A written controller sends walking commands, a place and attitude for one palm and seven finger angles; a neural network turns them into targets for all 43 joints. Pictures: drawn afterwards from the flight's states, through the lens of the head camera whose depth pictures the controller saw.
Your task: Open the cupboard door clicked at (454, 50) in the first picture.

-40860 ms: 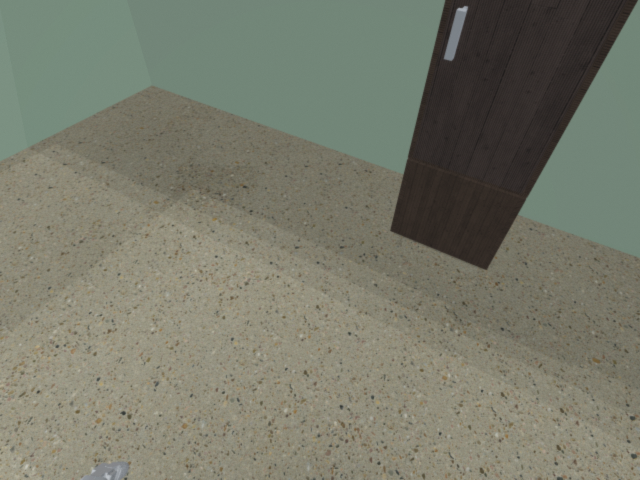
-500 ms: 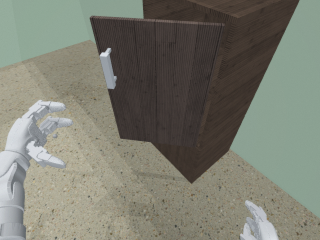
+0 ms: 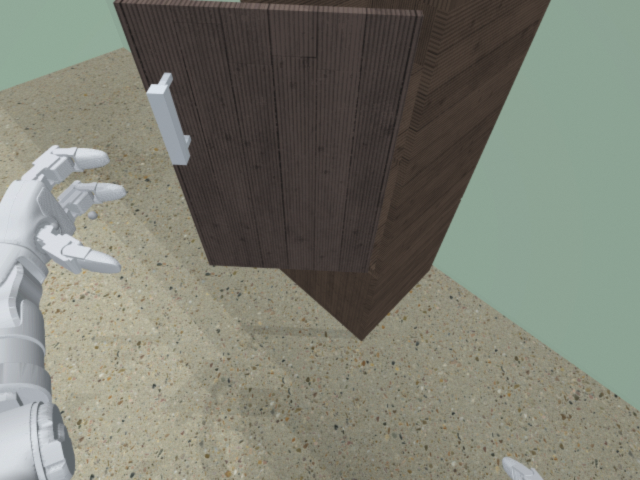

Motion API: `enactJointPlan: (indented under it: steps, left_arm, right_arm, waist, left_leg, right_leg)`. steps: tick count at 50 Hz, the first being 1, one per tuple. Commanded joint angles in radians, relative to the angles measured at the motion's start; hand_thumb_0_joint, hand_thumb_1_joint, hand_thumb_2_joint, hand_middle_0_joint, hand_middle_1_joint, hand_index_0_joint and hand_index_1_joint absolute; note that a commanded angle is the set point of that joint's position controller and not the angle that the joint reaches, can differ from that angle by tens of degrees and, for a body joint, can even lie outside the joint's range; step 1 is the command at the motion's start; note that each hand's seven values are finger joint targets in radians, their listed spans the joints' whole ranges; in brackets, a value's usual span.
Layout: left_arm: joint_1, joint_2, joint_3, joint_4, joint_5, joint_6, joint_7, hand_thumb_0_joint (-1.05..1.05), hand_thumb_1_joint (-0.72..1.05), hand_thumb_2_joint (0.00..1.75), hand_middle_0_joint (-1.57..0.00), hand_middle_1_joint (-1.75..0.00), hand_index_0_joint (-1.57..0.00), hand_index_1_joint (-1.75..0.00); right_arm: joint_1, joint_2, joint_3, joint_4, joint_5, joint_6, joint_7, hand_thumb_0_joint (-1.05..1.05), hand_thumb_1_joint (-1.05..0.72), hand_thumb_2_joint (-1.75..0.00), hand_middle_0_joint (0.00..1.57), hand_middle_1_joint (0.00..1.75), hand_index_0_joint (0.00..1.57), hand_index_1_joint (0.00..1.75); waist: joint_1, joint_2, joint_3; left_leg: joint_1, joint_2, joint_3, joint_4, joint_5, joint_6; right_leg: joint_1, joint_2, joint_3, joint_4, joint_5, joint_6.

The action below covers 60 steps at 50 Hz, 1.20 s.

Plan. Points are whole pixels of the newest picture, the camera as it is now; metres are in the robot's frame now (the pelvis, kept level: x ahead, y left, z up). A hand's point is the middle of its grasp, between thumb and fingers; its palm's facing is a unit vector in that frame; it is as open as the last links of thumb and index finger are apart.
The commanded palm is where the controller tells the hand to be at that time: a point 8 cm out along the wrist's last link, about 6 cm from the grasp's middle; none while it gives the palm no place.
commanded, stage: move the hooked fingers beside the handle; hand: left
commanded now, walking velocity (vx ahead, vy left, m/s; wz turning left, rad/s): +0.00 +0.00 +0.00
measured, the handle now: (174, 119) +0.60 +0.23 +0.11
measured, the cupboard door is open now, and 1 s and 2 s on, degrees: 42 42 42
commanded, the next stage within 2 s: none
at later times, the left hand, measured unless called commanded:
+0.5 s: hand (95, 174) +0.45 +0.29 +0.13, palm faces -0.03 -1.00 +0.00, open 14.0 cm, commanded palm +0.44 +0.35 +0.12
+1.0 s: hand (106, 132) +0.54 +0.31 +0.13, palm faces -0.04 -1.00 +0.01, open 14.0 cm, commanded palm +0.54 +0.36 +0.12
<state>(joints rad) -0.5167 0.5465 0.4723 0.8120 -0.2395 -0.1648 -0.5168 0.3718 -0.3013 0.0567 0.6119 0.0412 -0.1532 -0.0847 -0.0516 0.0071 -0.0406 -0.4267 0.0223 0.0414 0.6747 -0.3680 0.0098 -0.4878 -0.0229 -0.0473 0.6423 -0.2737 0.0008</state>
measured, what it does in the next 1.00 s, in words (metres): stands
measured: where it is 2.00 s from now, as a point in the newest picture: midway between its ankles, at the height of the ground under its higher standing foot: outside the picture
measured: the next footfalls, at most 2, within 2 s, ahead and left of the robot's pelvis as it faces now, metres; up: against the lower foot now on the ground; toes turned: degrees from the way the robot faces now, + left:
none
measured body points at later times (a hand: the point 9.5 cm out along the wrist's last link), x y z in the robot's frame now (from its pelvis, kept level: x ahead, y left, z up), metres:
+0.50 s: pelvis -0.01 +0.00 -0.01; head +0.09 +0.02 +0.43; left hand +0.45 +0.35 +0.13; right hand +0.04 -0.28 -0.11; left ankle -0.02 +0.11 -0.72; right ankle +0.03 -0.12 -0.72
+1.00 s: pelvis +0.01 +0.02 -0.03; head +0.16 +0.05 +0.40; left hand +0.54 +0.36 +0.13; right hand -0.05 -0.25 -0.11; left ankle -0.02 +0.11 -0.72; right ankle +0.03 -0.12 -0.72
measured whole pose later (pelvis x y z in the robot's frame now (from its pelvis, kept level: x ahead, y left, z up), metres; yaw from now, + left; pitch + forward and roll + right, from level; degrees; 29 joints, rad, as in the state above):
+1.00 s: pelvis +0.01 +0.02 -0.03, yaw -2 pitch +22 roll -4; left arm -1.19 0.99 0.53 1.38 -0.03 -0.20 -0.60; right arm 0.47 -0.31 0.09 0.60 0.01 0.07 -0.06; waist -0.24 0.00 -0.06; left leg -0.82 0.05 0.02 0.88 -0.44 0.03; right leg -0.83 0.00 -0.06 0.73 -0.28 0.02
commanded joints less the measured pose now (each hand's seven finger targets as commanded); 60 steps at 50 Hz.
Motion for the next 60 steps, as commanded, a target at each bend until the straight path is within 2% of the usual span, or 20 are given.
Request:
enactJointPlan:
  steps: [1,5,8,9,13,17,19,22,26,28,31,32,36,44,48,49,52,53,55,60]
  left_arm:
    - [-0.443,0.32,0.036,-0.214,-0.02,-0.083,-0.021,0.0,-0.5,0.3,-0.3,-1.2,-0.3,-1.2]
    - [-0.512,0.378,0.064,-0.054,-0.018,-0.074,-0.042,0.0,-0.5,0.3,-0.3,-1.2,-0.3,-1.2]
    - [-0.594,0.398,0.052,0.019,-0.006,-0.083,-0.056,0.0,-0.5,0.3,-0.3,-1.2,-0.3,-1.2]
    - [-0.611,0.435,0.07,0.044,0.004,-0.09,-0.057,0.0,-0.5,0.3,-0.3,-1.2,-0.3,-1.2]
    - [-0.689,0.464,0.057,0.068,0.028,-0.128,-0.065,0.0,-0.5,0.3,-0.3,-1.2,-0.3,-1.2]
    - [-0.712,0.502,0.081,0.132,0.027,-0.141,-0.08,0.0,-0.5,0.3,-0.3,-1.2,-0.3,-1.2]
    - [-0.728,0.543,0.102,0.179,0.036,-0.128,-0.087,0.0,-0.5,0.3,-0.3,-1.2,-0.3,-1.2]
    - [-0.798,0.533,0.06,0.211,0.054,-0.116,-0.087,0.0,-0.5,0.3,-0.3,-1.2,-0.3,-1.2]
    - [-0.854,0.583,0.07,0.22,0.087,-0.127,-0.075,0.0,-0.5,0.3,-0.3,-1.2,-0.3,-1.2]
    - [-0.882,0.625,0.103,0.211,0.08,-0.14,-0.076,0.0,-0.5,0.3,-0.3,-1.2,-0.3,-1.2]
    - [-0.934,0.638,0.085,0.278,0.096,-0.126,-0.082,0.0,-0.5,0.3,-0.3,-1.2,-0.3,-1.2]
    - [-0.94,0.652,0.095,0.303,0.094,-0.122,-0.084,0.0,-0.5,0.3,-0.3,-1.2,-0.3,-1.2]
    - [-0.975,0.703,0.078,0.338,0.149,-0.096,-0.076,0.0,-0.5,0.3,-0.3,-1.2,-0.3,-1.2]
    - [-1.075,0.732,0.084,0.321,0.161,-0.103,-0.082,0.0,-0.5,0.3,-0.3,-1.2,-0.3,-1.2]
    - [-1.081,0.77,0.097,0.368,0.182,-0.084,-0.082,0.0,-0.5,0.3,-0.3,-1.2,-0.3,-1.2]
    - [-1.08,0.747,0.07,0.381,0.193,-0.074,-0.079,0.0,-0.5,0.3,-0.3,-1.2,-0.3,-1.2]
    - [-1.033,0.754,0.086,0.382,0.196,-0.067,-0.073,0.0,-0.5,0.3,-0.3,-1.2,-0.3,-1.2]
    - [-1.022,0.807,0.131,0.342,0.197,-0.072,-0.073,0.0,-0.5,0.3,-0.3,-1.2,-0.3,-1.2]
    - [-0.994,0.792,0.14,0.298,0.184,-0.076,-0.081,0.0,-0.5,0.3,-0.3,-1.2,-0.3,-1.2]
    - [-0.936,0.771,0.164,0.247,0.152,-0.078,-0.098,0.0,-0.5,0.3,-0.3,-1.2,-0.3,-1.2]
  right_arm:
    - [0.015,-0.16,-0.069,-0.112,0.004,-0.03,-0.016,0.0,-0.9,-0.9,0.2,0.3,0.2,0.3]
    - [0.041,-0.176,-0.066,-0.086,0.004,-0.006,-0.019,0.0,-0.9,-0.9,0.2,0.3,0.2,0.3]
    - [0.049,-0.179,-0.065,-0.079,0.003,0.009,-0.02,0.0,-0.9,-0.9,0.2,0.3,0.2,0.3]
    - [0.058,-0.184,-0.065,-0.075,0.001,0.014,-0.02,0.0,-0.9,-0.9,0.2,0.3,0.2,0.3]
    - [0.079,-0.185,-0.066,-0.07,-0.004,0.037,-0.015,0.0,-0.9,-0.9,0.2,0.3,0.2,0.3]
    - [0.1,-0.194,-0.067,-0.072,-0.007,0.062,-0.011,0.0,-0.9,-0.9,0.2,0.3,0.2,0.3]
    - [0.113,-0.199,-0.067,-0.064,-0.006,0.077,-0.008,0.0,-0.9,-0.9,0.2,0.3,0.2,0.3]
    - [0.121,-0.202,-0.064,-0.065,-0.005,0.096,-0.008,0.0,-0.9,-0.9,0.2,0.3,0.2,0.3]
    - [0.154,-0.205,-0.064,-0.058,-0.011,0.116,-0.004,0.0,-0.9,-0.9,0.2,0.3,0.2,0.3]
    - [0.168,-0.21,-0.066,-0.057,-0.014,0.129,-0.004,0.0,-0.9,-0.9,0.2,0.3,0.2,0.3]
    - [0.185,-0.213,-0.058,-0.045,-0.014,0.145,-0.003,0.0,-0.9,-0.9,0.2,0.3,0.2,0.3]
    - [0.193,-0.216,-0.057,-0.045,-0.015,0.151,-0.005,0.0,-0.9,-0.9,0.2,0.3,0.2,0.3]
    - [0.217,-0.218,-0.049,-0.043,-0.016,0.173,-0.003,0.0,-0.9,-0.9,0.2,0.3,0.2,0.3]
    - [0.281,-0.223,-0.051,-0.034,-0.032,0.208,0.002,0.0,-0.9,-0.9,0.2,0.3,0.2,0.3]
    - [0.298,-0.222,-0.042,-0.033,-0.035,0.228,0.009,0.0,-0.9,-0.9,0.2,0.3,0.2,0.3]
    - [0.299,-0.218,-0.04,-0.033,-0.035,0.231,0.009,0.0,-0.9,-0.9,0.2,0.3,0.2,0.3]
    - [0.31,-0.216,-0.037,-0.045,-0.039,0.24,0.011,0.0,-0.9,-0.9,0.2,0.3,0.2,0.3]
    - [0.322,-0.22,-0.042,-0.049,-0.042,0.246,0.014,0.0,-0.9,-0.9,0.2,0.3,0.2,0.3]
    - [0.33,-0.217,-0.05,-0.056,-0.045,0.255,0.023,0.0,-0.9,-0.9,0.2,0.3,0.2,0.3]
    - [0.326,-0.218,-0.062,-0.07,-0.044,0.268,0.047,0.0,-0.9,-0.9,0.2,0.3,0.2,0.3]
  waist:
    - [0.006,0.133,-0.34]
    - [-0.019,0.037,-0.287]
    - [-0.03,0.062,-0.283]
    - [-0.029,0.068,-0.299]
    - [-0.04,0.102,-0.365]
    - [-0.044,0.088,-0.401]
    - [-0.048,0.078,-0.392]
    - [-0.076,0.092,-0.345]
    - [-0.088,0.14,-0.387]
    - [-0.087,0.14,-0.455]
    - [-0.114,0.146,-0.421]
    - [-0.117,0.11,-0.413]
    - [-0.128,0.184,-0.405]
    - [-0.162,0.262,-0.532]
    - [-0.165,0.27,-0.503]
    - [-0.176,0.283,-0.471]
    - [-0.164,0.269,-0.473]
    - [-0.146,0.275,-0.544]
    - [-0.139,0.291,-0.593]
    - [-0.123,0.279,-0.579]
  left_leg:
    - [0.11,-0.02,-0.05,-0.084,0.352,0.005]
    - [0.025,-0.021,-0.05,-0.076,0.274,0.013]
    - [0.006,-0.024,-0.047,-0.063,0.253,0.015]
    - [-0.003,-0.025,-0.048,-0.055,0.25,0.015]
    - [0.005,-0.023,-0.05,-0.025,0.299,0.013]
    - [-0.008,-0.019,-0.054,-0.008,0.324,0.013]
    - [-0.037,-0.017,-0.055,-0.001,0.314,0.015]
    - [-0.059,-0.016,-0.059,0.003,0.288,0.016]
    - [-0.051,-0.011,-0.067,0.016,0.279,0.013]
    - [-0.036,-0.008,-0.069,0.029,0.314,0.012]
    - [-0.075,-0.005,-0.07,0.039,0.287,0.015]
    - [-0.09,-0.005,-0.074,0.042,0.294,0.017]
    - [-0.113,-0.002,-0.076,0.058,0.29,0.015]
    - [0.023,0.022,-0.105,0.109,0.488,-0.012]
    - [-0.001,0.025,-0.11,0.125,0.52,-0.015]
    - [-0.008,0.026,-0.106,0.127,0.515,-0.013]
    - [-0.01,0.027,-0.112,0.128,0.563,-0.017]
    - [0.017,0.031,-0.115,0.138,0.618,-0.02]
    - [0.066,0.037,-0.117,0.147,0.715,-0.03]
    - [0.094,0.039,-0.116,0.153,0.764,-0.031]
  right_leg:
    - [0.172,0.032,0.016,-0.04,0.283,-0.03]
    - [0.154,0.032,0.019,-0.043,0.25,-0.024]
    - [0.131,0.029,0.027,-0.037,0.235,-0.023]
    - [0.132,0.028,0.032,-0.033,0.231,-0.023]
    - [0.122,0.031,0.035,-0.005,0.274,-0.023]
    - [0.113,0.039,0.032,0.014,0.287,-0.025]
    - [0.107,0.036,0.033,0.014,0.292,-0.02]
    - [0.047,0.04,0.029,0.014,0.252,-0.02]
    - [0.017,0.042,0.027,0.018,0.218,-0.019]
    - [0.039,0.047,0.029,0.03,0.244,-0.019]
    - [0.006,0.049,0.028,0.028,0.223,-0.017]
    - [0.007,0.054,0.025,0.034,0.231,-0.018]
    - [-0.041,0.052,0.024,0.037,0.208,-0.016]
    - [-0.136,0.07,-0.003,0.064,0.252,-0.018]
    - [-0.158,0.076,-0.01,0.07,0.261,-0.018]
    - [-0.182,0.075,-0.011,0.066,0.254,-0.016]
    - [-0.172,0.08,-0.021,0.076,0.275,-0.019]
    - [-0.145,0.08,-0.018,0.085,0.308,-0.017]
    - [-0.137,0.083,-0.022,0.091,0.356,-0.018]
    - [-0.139,0.092,-0.026,0.087,0.372,-0.018]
